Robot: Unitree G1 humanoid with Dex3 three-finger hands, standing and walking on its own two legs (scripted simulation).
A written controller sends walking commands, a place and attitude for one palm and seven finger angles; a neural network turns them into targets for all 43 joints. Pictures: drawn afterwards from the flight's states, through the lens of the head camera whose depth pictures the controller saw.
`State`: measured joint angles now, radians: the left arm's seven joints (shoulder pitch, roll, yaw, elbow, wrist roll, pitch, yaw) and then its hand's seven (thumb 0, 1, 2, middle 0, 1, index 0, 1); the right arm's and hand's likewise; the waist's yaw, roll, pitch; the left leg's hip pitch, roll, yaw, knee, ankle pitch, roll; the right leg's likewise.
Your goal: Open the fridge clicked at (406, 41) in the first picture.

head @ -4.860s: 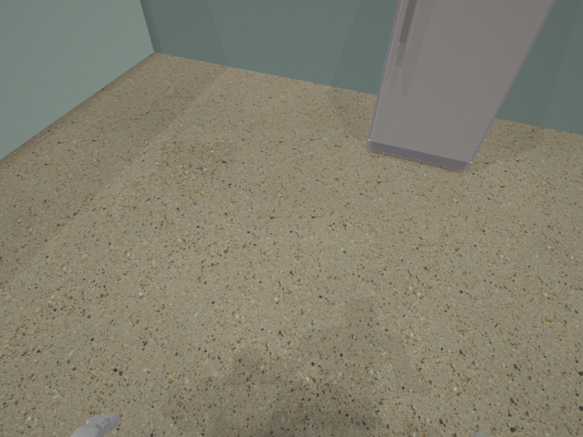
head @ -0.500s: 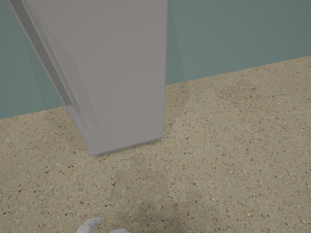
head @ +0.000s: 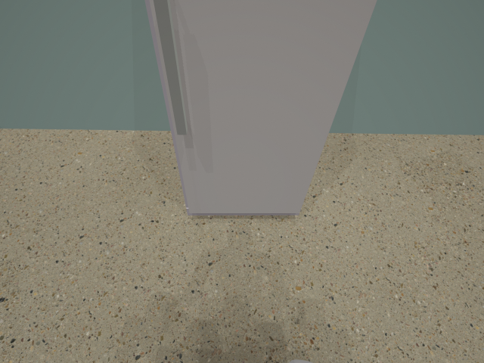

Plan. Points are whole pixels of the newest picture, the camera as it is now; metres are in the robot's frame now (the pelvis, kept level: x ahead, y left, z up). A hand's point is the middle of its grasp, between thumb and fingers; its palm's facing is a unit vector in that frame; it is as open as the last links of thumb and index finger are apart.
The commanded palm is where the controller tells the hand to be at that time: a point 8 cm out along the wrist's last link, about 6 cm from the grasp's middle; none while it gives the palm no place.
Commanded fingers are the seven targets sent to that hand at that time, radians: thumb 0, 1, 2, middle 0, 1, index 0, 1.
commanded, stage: turn to face it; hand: left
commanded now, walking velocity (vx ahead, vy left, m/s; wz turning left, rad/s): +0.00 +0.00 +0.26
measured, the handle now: (173, 61) +0.76 +0.22 +0.08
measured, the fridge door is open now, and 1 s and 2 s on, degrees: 0 0 0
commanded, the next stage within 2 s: take the last steps up to it in 0.04 s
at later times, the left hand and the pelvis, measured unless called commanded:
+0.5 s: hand out of the picture -0.05 +0.11 -0.15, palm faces +0.23 -0.94 -0.23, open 7.3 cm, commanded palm none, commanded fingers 0.00 0.90 0.90 -0.20 -0.30 -0.20 -0.30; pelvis +0.01 -0.06 +0.01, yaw +9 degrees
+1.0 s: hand out of the picture +0.14 +0.22 -0.18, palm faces +0.19 -0.97 -0.18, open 7.4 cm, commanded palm none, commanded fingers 0.00 0.90 0.90 -0.20 -0.30 -0.20 -0.30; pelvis +0.14 +0.03 +0.00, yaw +7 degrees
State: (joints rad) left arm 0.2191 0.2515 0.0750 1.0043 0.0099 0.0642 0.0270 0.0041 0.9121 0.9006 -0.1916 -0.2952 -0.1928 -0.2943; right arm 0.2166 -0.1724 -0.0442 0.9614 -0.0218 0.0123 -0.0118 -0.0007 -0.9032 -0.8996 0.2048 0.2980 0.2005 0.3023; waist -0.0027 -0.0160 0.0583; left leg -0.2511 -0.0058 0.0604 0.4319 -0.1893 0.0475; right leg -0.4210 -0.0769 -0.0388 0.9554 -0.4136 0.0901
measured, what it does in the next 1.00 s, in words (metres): walks ahead: right foot, then left foot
